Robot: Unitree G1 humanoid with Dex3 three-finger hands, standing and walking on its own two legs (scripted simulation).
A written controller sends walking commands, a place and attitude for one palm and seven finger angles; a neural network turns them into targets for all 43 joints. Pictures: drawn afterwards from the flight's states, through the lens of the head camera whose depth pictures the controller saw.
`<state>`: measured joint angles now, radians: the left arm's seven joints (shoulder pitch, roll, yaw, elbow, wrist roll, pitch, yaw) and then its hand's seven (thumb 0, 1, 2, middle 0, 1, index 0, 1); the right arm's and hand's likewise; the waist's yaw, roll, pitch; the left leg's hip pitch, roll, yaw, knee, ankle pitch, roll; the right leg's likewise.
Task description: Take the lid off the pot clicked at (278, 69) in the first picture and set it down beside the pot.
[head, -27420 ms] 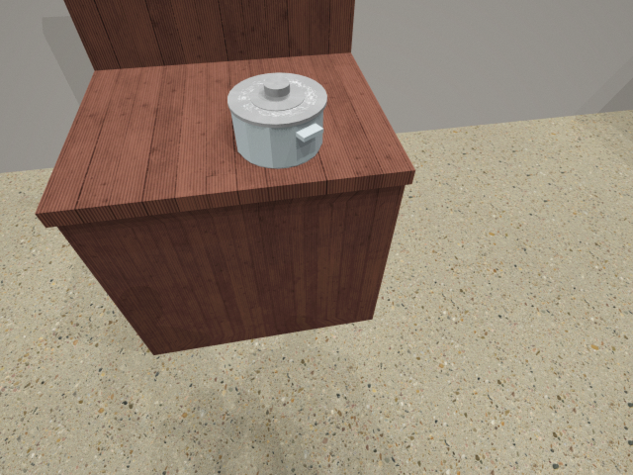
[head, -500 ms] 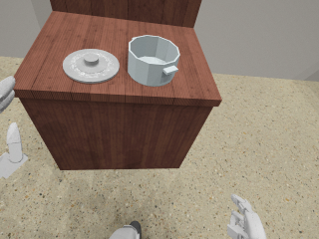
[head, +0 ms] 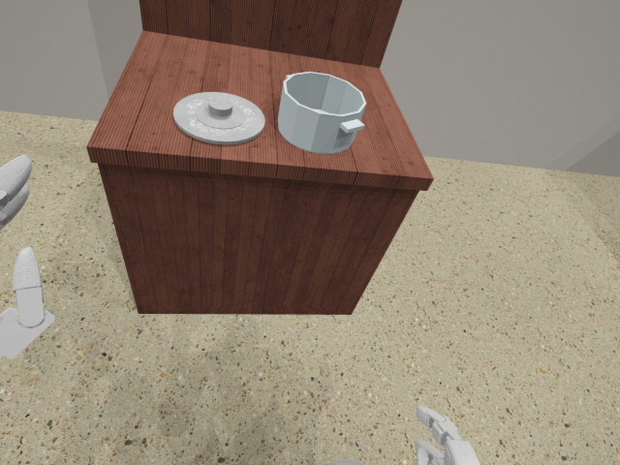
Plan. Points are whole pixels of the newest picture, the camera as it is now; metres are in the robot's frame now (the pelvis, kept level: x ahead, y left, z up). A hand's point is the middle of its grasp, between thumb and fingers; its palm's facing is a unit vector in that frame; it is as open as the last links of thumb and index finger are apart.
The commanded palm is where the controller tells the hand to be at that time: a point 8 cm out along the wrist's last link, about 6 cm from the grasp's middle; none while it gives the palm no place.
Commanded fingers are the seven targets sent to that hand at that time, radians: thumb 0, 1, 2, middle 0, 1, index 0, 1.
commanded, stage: stop stepping back and stand still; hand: left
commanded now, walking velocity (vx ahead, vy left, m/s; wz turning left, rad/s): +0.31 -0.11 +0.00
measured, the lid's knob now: (220, 106) +0.85 +0.22 -0.01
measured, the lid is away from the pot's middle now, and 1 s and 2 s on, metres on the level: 0.24 0.24 0.24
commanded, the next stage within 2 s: let the arm hang, fingers relaxed in 1.28 s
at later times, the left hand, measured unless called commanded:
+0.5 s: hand (8, 382) +0.19 +0.32 +0.03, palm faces +0.19 -0.95 -0.26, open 7.4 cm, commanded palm none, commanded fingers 0.00 0.90 0.90 -0.20 -0.30 -0.20 -0.30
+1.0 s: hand out of the picture +0.05 +0.26 -0.18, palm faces -0.02 -0.97 -0.24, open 7.3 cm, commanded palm none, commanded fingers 0.00 0.90 0.90 -0.20 -0.30 -0.20 -0.30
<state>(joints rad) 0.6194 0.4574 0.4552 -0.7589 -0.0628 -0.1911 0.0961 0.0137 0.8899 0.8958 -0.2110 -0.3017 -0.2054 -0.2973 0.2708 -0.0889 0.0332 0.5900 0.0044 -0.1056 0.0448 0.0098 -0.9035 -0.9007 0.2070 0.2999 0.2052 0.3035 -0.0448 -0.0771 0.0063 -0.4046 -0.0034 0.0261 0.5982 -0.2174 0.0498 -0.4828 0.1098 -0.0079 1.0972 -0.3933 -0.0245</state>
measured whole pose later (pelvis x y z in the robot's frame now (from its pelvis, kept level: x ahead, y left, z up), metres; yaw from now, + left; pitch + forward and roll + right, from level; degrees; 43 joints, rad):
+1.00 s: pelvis -0.01 +0.06 +0.00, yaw +4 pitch +3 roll -1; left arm 0.18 0.23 0.02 1.01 0.01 0.01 0.03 0.00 0.92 0.90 -0.20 -0.30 -0.19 -0.29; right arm 0.48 -0.17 -0.04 1.03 -0.01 0.03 -0.02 0.00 -0.91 -0.90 0.20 0.30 0.20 0.30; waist -0.08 0.01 0.08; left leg -0.31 0.02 -0.05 0.60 -0.34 -0.01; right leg -0.26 0.00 0.03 0.52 -0.31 0.03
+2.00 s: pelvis +0.03 +0.04 +0.00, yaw +4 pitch -1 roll +0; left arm 0.22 0.16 0.04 1.06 0.01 0.00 0.04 0.00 0.92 0.90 -0.20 -0.30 -0.20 -0.30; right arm 0.33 -0.12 -0.04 1.09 -0.01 0.01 -0.04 0.00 -0.91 -0.90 0.20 0.30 0.20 0.30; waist -0.02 0.00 0.06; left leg -0.14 0.02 -0.03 0.52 -0.37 -0.02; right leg -0.13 0.00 0.04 0.51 -0.37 0.01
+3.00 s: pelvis +0.01 +0.05 +0.00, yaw +4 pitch -1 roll +0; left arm 0.26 0.15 0.04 1.09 0.01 0.00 0.04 0.01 0.92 0.90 -0.20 -0.30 -0.20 -0.30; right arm 0.31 -0.12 -0.04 1.10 -0.01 0.00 -0.04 0.00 -0.91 -0.90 0.20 0.30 0.20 0.30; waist -0.01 0.00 0.06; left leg -0.15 0.02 -0.04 0.49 -0.33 -0.02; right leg -0.13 -0.01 0.03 0.48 -0.33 0.01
